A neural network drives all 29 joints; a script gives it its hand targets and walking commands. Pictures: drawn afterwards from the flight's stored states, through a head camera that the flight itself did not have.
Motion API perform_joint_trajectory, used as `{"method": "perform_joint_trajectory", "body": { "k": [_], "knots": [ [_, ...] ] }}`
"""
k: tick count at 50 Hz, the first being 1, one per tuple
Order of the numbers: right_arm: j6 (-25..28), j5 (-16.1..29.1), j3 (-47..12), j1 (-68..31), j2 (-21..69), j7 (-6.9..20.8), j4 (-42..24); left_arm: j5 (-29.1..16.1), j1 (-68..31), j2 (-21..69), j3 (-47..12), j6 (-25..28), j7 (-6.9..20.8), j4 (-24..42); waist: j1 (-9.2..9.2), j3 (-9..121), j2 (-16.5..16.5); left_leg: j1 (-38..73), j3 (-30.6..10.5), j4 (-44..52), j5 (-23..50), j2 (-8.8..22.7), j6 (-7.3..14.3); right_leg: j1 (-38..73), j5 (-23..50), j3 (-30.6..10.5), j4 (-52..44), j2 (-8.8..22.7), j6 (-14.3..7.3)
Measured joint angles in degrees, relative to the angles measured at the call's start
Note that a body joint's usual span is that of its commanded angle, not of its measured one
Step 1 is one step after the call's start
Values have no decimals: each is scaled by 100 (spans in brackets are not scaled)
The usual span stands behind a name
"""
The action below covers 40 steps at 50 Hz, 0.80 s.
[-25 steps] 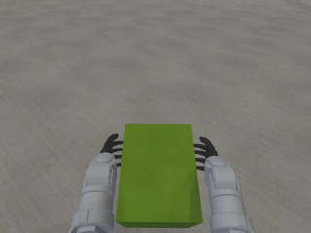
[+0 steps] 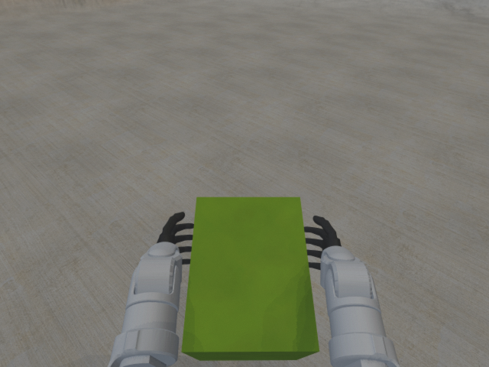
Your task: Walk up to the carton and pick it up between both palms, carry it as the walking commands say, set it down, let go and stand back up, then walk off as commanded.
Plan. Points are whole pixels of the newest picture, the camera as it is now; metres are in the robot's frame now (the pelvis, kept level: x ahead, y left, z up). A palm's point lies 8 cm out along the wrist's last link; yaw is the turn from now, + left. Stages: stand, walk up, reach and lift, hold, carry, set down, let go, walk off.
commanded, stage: reach and lift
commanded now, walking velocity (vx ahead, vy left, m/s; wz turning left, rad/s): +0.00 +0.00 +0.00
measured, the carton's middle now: (248, 281) +0.31 +0.00 -0.03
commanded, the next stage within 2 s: hold in 0.02 s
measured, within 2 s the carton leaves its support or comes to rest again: neither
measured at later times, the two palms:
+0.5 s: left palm (165, 252) +0.30 +0.14 +0.06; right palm (329, 258) +0.30 -0.14 +0.06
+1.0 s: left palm (164, 254) +0.30 +0.14 +0.06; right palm (326, 257) +0.30 -0.13 +0.06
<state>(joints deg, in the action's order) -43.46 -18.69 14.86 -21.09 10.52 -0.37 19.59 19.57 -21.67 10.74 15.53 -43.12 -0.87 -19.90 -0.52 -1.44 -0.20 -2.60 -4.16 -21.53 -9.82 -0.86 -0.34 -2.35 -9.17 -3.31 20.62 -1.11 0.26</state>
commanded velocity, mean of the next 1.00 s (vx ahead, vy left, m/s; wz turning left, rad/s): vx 0.05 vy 0.00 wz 0.00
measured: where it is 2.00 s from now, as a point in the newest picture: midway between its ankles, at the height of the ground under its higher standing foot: outside the picture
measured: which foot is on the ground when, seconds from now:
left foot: down 0.00-1.00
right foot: down 0.00-1.00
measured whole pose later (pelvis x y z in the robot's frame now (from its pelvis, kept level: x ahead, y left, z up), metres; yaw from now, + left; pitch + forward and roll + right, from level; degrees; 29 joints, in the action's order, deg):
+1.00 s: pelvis +0.01 +0.00 +0.00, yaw +1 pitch -5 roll -1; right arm -44.8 -16.3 11.2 -17.4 9.3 -1.7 16.5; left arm 16.6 -18.7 9.7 12.3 -43.7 -1.5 -17.3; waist -0.4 3.3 -0.2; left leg -9.9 -5.0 -27.2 -16.3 -1.0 -0.2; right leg -8.8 -16.3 -1.8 25.3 -1.0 -0.2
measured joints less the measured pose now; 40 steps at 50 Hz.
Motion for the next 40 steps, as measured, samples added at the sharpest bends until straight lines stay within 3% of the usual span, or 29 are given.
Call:
{"method": "perform_joint_trajectory", "body": {
  "k": [40],
  "knots": [
    [-109,211,-415,459,-140,22,-389,-199,426,-136,-418,-85,49,413,27,-8,2,94,-8,66,-30,-5,15,125,-3,-2,-127,8,11]
  ]
}}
